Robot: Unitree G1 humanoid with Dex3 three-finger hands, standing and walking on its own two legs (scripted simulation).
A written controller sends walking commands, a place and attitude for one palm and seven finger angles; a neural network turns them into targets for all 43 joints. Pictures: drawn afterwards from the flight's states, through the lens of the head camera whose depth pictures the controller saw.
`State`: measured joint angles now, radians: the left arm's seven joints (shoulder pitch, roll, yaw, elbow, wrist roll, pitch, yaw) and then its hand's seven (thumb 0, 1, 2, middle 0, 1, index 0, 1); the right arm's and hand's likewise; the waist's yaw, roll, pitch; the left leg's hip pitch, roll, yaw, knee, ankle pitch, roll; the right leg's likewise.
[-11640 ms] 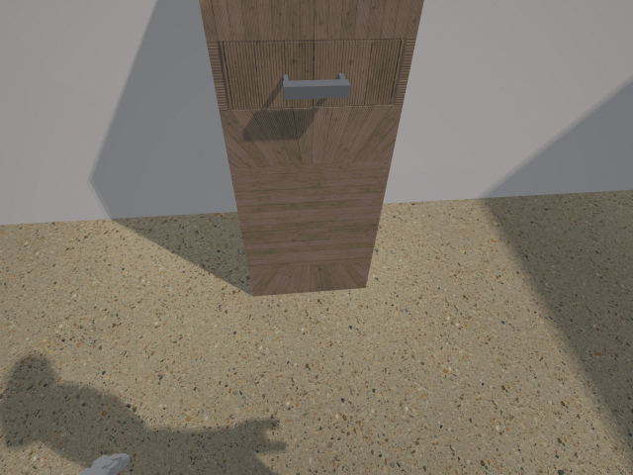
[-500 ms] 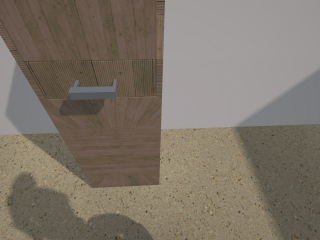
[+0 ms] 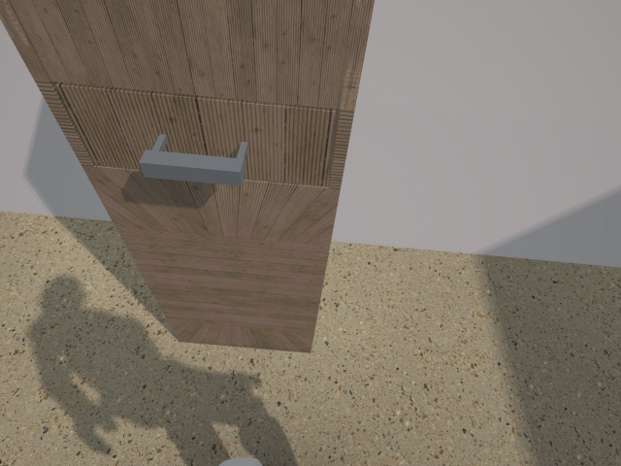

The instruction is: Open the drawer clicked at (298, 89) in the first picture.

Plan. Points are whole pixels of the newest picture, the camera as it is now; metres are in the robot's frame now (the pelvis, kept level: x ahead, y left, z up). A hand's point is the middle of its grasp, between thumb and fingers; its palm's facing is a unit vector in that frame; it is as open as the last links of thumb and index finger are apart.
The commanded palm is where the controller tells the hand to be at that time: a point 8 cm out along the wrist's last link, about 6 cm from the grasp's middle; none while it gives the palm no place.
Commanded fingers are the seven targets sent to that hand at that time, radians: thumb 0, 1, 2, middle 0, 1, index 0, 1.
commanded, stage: come to a stop and stand still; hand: left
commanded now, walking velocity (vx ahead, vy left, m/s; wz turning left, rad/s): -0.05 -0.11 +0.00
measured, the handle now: (198, 156) +0.49 +0.23 +0.09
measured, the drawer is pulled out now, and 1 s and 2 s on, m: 0.00 0.00 0.00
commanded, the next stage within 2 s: look again from close up in 1.30 s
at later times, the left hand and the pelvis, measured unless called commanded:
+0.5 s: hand out of the picture -0.03 +0.12 -0.17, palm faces +0.05 -0.99 -0.16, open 7.3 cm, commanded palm none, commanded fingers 0.00 0.90 0.90 -0.20 -0.30 -0.20 -0.30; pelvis -0.03 -0.04 +0.01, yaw +1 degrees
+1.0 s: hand out of the picture -0.05 +0.10 -0.17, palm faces +0.08 -0.99 -0.14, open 7.4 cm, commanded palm none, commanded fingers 0.00 0.90 0.90 -0.20 -0.30 -0.20 -0.30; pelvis -0.01 -0.04 +0.01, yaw +0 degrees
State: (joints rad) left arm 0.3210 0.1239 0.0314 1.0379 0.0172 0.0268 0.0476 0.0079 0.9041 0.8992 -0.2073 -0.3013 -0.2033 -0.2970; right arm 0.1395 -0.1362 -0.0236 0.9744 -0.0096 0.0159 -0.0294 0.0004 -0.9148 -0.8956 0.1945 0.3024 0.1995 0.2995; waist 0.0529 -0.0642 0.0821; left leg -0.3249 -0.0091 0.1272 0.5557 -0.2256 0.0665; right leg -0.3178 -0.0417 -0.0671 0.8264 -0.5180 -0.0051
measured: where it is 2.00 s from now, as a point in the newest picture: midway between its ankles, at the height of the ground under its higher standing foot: outside the picture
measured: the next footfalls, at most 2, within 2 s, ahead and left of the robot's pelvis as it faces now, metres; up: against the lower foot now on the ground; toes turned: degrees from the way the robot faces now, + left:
right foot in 0.22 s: -0.03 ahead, -0.13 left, +0.00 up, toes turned -1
